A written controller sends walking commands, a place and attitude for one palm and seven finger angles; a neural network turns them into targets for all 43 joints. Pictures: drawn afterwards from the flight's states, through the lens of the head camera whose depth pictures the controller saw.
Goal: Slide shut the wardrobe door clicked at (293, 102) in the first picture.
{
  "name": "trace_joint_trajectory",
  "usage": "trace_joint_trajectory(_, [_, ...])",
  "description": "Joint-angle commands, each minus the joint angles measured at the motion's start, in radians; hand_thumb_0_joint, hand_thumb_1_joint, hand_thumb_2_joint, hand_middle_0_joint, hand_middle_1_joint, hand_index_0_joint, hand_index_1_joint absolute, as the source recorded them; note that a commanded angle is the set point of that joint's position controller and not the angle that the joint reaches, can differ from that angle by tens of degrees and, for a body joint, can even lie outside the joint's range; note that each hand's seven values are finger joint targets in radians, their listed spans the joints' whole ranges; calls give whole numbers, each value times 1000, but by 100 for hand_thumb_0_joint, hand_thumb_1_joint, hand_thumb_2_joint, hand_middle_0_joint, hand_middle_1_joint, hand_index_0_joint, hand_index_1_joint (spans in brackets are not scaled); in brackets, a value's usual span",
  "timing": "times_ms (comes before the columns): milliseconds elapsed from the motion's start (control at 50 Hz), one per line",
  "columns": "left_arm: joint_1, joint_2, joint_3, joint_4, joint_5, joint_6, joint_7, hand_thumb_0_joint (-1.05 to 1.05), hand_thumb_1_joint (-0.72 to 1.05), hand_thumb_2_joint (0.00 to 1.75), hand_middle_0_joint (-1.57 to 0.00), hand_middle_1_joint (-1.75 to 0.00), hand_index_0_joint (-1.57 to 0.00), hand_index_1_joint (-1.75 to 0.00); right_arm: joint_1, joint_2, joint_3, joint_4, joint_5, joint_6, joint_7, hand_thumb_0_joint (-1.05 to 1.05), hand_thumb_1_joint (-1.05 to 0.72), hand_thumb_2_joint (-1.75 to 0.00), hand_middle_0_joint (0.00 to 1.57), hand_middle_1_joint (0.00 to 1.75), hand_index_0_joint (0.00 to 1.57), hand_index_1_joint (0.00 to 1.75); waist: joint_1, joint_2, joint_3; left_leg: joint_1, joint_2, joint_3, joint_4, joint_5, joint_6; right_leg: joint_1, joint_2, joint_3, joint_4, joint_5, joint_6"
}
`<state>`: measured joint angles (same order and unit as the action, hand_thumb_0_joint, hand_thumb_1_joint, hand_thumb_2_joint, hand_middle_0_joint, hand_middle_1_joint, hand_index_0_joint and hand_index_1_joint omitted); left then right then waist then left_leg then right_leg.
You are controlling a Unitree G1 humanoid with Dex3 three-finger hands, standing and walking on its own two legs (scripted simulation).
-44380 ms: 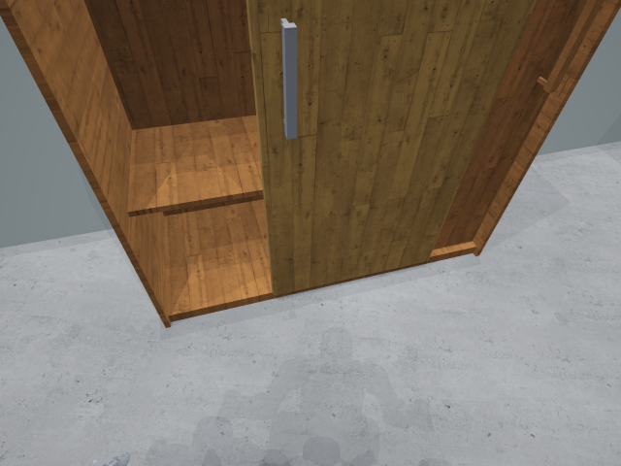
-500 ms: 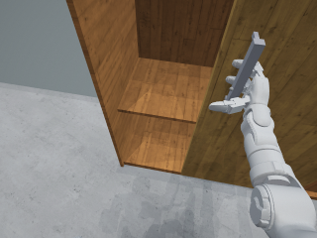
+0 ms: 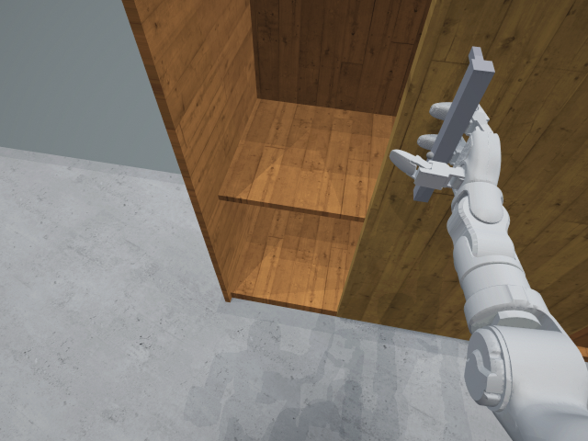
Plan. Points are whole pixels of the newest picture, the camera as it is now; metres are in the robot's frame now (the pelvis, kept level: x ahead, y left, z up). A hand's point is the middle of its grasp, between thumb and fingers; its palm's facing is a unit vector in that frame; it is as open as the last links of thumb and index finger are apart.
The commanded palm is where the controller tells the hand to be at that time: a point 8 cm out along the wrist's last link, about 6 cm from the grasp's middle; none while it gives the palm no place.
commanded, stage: grip the handle and tug to test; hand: right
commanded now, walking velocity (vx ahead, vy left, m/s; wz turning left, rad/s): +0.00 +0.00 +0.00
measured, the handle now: (444, 133) +0.54 -0.13 +0.13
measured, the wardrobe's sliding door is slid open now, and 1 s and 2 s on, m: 0.38 0.38 0.37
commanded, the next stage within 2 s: tug the door sideways, standing still in 1.02 s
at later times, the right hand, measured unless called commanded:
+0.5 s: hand (430, 154) +0.48 -0.10 +0.13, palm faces +0.05 +1.00 +0.02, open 5.6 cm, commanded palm +0.45 -0.15 +0.13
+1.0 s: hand (430, 157) +0.48 -0.10 +0.13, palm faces +0.04 +1.00 +0.02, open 5.9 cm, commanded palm +0.42 -0.15 +0.13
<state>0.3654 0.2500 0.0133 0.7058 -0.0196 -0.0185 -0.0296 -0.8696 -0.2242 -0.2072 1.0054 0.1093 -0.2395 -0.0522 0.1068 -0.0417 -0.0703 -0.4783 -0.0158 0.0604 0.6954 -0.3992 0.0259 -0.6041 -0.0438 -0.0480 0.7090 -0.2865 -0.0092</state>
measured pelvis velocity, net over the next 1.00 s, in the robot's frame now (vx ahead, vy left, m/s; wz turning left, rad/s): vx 0.04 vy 0.00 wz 0.05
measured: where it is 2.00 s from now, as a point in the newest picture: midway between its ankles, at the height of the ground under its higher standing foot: outside the picture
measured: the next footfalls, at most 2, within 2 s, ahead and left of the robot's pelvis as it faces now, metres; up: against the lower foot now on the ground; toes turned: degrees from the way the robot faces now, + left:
left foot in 1.98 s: +0.15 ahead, +0.10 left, +0.00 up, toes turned +1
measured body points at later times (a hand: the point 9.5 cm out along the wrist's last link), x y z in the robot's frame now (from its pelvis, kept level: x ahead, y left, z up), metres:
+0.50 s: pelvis +0.00 +0.00 +0.00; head +0.06 +0.01 +0.45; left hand +0.04 +0.26 -0.13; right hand +0.48 -0.16 +0.13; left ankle -0.04 +0.10 -0.72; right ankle +0.03 -0.12 -0.72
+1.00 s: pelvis +0.04 +0.00 +0.01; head +0.08 +0.02 +0.46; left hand +0.09 +0.26 -0.11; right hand +0.47 -0.15 +0.13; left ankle -0.04 +0.10 -0.71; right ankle +0.03 -0.12 -0.71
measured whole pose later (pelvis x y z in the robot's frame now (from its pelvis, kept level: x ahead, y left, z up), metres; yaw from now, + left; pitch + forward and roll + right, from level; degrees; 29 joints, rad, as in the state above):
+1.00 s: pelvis +0.04 +0.00 +0.01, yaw +3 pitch +10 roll +0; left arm 0.36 0.24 0.02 0.63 -0.03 -0.01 -0.05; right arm -0.54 -0.19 -0.21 0.58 0.15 -0.11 -0.05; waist 0.09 -0.05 -0.10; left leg -0.38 -0.03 0.01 0.62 -0.40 0.02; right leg -0.49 -0.05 -0.09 0.64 -0.32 -0.01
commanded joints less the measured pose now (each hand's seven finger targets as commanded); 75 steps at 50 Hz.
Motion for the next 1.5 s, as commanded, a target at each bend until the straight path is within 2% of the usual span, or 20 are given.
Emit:
trace_joint_trajectory(0, [82, 136, 45, -81, 3, -33, 11, 0, 90, 90, -20, -30, -20, -30, -523, -106, 17, -228, -1, -86, 16, 0, -48, -72, 41, 134, 41, 134, 39, 45, -384, -25, -36, -32, -101, 384, -17, 391, 36, 61, -23, 252, -28])
trace_joint_trajectory(80, [82, 141, 43, -82, 1, -32, 12, 0, 90, 90, -20, -30, -20, -30, -515, -146, -10, -196, -3, -85, 17, 0, -67, -80, 43, 137, 43, 137, 36, 62, -348, -20, -35, -39, -110, 370, -23, 346, 38, 51, -28, 210, -31])
trace_joint_trajectory(180, [87, 140, 48, -82, 2, -34, 8, 0, 90, 90, -20, -30, -20, -30, -502, -132, 2, -229, -10, -95, 15, 0, -90, -90, 45, 140, 45, 140, 27, -6, -392, -46, -39, -32, -96, 371, -13, 409, 33, 61, -17, 257, -25])
trace_joint_trajectory(300, [88, 137, 46, -88, 3, -31, 8, 0, 90, 90, -20, -30, -20, -30, -501, -128, 2, -237, 0, -84, 23, 0, -90, -90, 45, 140, 45, 140, 34, 58, -363, -11, -40, -36, -103, 409, -20, 368, 37, 51, -22, 256, -32])
trace_joint_trajectory(320, [89, 141, 50, -89, 1, -31, 8, 0, 90, 90, -20, -30, -20, -30, -487, -156, -18, -251, -3, -86, 24, 0, -90, -90, 45, 140, 45, 140, 25, 57, -382, 0, -40, -38, -100, 425, -20, 375, 36, 50, -21, 269, -32])
trace_joint_trajectory(400, [86, 133, 47, -88, 1, -30, 8, 0, 90, 90, -20, -30, -20, -30, -497, -116, 13, -244, -4, -77, 28, 0, -90, -90, 45, 140, 45, 140, 33, 36, -352, -28, -40, -35, -105, 410, -18, 387, 35, 51, -20, 269, -31])
trace_joint_trajectory(500, [78, 136, 48, -104, 0, -28, 8, 0, 90, 90, -20, -30, -20, -30, -433, -151, -20, -299, 2, -79, 32, 0, -90, -90, 45, 140, 45, 140, 7, 23, -413, 24, -40, -36, -91, 466, -15, 402, 39, 48, -17, 318, -30])
trace_joint_trajectory(540, [69, 130, 47, -110, -2, -29, 4, 0, 90, 90, -20, -30, -20, -30, -419, -109, 12, -308, 5, -72, 36, 0, -90, -90, 45, 140, 45, 140, 11, 5, -399, 5, -42, -34, -95, 467, -16, 412, 37, 44, -15, 318, -28])
trace_joint_trajectory(580, [69, 134, 48, -109, -2, -28, 5, 0, 90, 90, -20, -30, -20, -30, -424, -129, -3, -312, 7, -67, 32, 0, -90, -90, 45, 140, 45, 140, 12, 29, -387, 11, -42, -34, -96, 464, -17, 402, 36, 46, -17, 313, -29])
trace_joint_trajectory(740, [41, 126, 54, -150, -5, -31, -6, 0, 90, 90, -20, -30, -20, -30, -230, -79, 19, -471, 22, -42, 35, 0, -90, -90, 45, 140, 45, 140, -28, 25, -451, 87, -42, -29, -86, 600, -16, 452, 35, 32, -14, 441, -30])
trace_joint_trajectory(880, [6, 121, 54, -194, -9, -34, -10, 0, 90, 90, -20, -30, -20, -30, -7, -101, -6, -654, 36, 4, 39, 0, -90, -90, 45, 140, 45, 140, -72, 47, -445, 221, -24, -36, -84, 798, -25, 422, 41, 3, -30, 524, -34])
trace_joint_trajectory(980, [-31, 107, 50, -229, -14, -41, -12, 0, 90, 90, -20, -30, -20, -30, 191, -59, 24, -815, 49, 54, 48, 0, -90, -90, 45, 140, 45, 140, -100, 35, -440, 290, -9, -34, -89, 910, -36, 442, 39, -10, -48, 608, -32])
trace_joint_trajectory(1100, [-80, 106, 45, -232, -17, -45, 3, 0, 90, 90, -20, -30, -20, -30, 245, -61, 29, -908, 60, 100, 31, 0, -90, -90, 45, 140, 45, 140, -91, 53, -347, 275, -14, -23, -131, 768, -25, 433, 37, -1, -85, 499, -25])
trace_joint_trajectory(1160, [-66, 109, 44, -187, -15, -43, 17, 0, 90, 90, -20, -30, -20, -30, 30, -22, 83, -841, 44, 122, 3, 0, -90, -90, 45, 140, 45, 140, -26, 66, -258, 191, -16, -19, -135, 740, -29, 427, 34, 19, -69, 487, -25])
trace_joint_trajectory(1220, [-30, 106, 54, -157, -3, -35, 26, 0, 90, 90, -20, -30, -20, -30, -25, 3, 94, -810, 25, 150, -16, 0, -90, -90, 45, 140, 45, 140, -15, 30, -339, 200, -1, -25, -99, 922, -41, 481, 38, 21, -24, 696, -26])
trace_joint_trajectory(1280, [-27, 97, 55, -153, 3, -34, 23, 0, 90, 90, -20, -30, -20, -30, -73, 64, 157, -853, 18, 163, -21, 0, -90, -90, 45, 140, 45, 140, -14, 13, -427, 172, -4, -14, -80, 899, -38, 556, 36, 40, -4, 797, -23])
trace_joint_trajectory(1320, [-33, 93, 58, -144, 3, -37, 22, 0, 90, 90, -20, -30, -20, -30, -104, 104, 200, -850, 12, 151, -29, 0, -90, -90, 45, 140, 45, 140, 0, 47, -424, 130, -13, -4, -89, 767, -32, 573, 24, 67, -19, 748, -18])
trace_joint_trajectory(1400, [-67, 80, 48, -140, 5, -58, 17, 0, 90, 90, -20, -30, -20, -30, -161, 191, 282, -825, 5, 97, -57, 0, -90, -90, 45, 140, 45, 140, 18, 66, -318, 60, -18, 2, -136, 517, -16, 541, 24, 89, -58, 494, -11])
trace_joint_trajectory(1440, [-63, 75, 47, -136, 8, -67, 10, 0, 90, 90, -20, -30, -20, -30, -150, 225, 317, -808, -1, 75, -61, 0, -90, -90, 45, 140, 45, 140, 19, 45, -310, 60, -15, 1, -120, 576, -15, 553, 21, 91, -48, 577, -13])
trace_joint_trajectory(1480, [-37, 73, 47, -129, 16, -68, 2, 0, 90, 90, -20, -30, -20, -30, -143, 251, 342, -791, -12, 76, -59, 0, -90, -90, 45, 140, 45, 140, 14, 10, -354, 69, -11, -4, -87, 727, -23, 587, 21, 89, -11, 788, -17])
